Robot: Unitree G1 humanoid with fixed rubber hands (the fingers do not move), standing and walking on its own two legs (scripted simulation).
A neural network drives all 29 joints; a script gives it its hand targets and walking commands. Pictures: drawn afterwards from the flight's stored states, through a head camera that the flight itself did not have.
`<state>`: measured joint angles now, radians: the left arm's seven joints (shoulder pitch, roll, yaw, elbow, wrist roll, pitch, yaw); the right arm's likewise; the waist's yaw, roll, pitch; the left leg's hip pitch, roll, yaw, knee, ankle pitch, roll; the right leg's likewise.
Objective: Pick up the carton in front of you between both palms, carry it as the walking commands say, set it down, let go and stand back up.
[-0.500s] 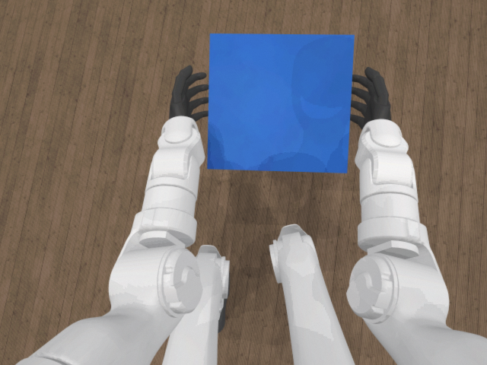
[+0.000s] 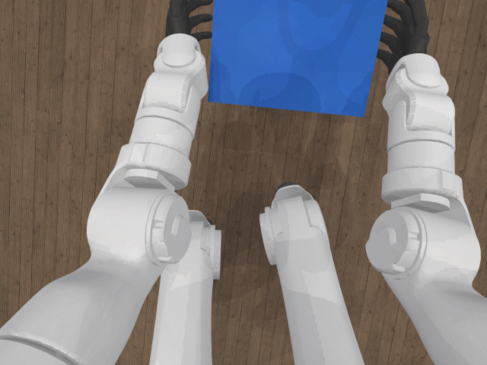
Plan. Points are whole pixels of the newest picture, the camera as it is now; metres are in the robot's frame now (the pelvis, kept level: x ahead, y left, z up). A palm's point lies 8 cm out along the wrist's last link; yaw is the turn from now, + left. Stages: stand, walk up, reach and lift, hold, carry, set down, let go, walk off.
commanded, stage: set down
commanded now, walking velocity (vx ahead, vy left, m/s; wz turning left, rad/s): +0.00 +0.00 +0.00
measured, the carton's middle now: (285, 45) +0.53 -0.17 -0.23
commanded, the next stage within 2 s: none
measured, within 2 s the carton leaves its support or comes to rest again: rests again in 0.88 s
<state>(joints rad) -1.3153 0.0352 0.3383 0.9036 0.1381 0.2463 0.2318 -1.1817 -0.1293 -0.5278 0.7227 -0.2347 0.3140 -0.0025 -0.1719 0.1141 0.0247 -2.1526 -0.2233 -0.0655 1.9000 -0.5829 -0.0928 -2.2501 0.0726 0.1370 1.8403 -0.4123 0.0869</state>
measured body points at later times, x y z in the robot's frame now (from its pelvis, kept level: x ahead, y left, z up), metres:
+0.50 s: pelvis +0.00 +0.00 -0.04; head +0.36 -0.06 +0.22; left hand +0.57 -0.02 -0.21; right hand +0.47 -0.31 -0.21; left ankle +0.10 +0.12 -0.41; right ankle +0.13 -0.14 -0.41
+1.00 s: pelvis +0.01 +0.00 -0.05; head +0.37 -0.05 +0.20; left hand +0.57 -0.02 -0.23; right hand +0.48 -0.31 -0.23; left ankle +0.10 +0.12 -0.41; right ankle +0.13 -0.14 -0.41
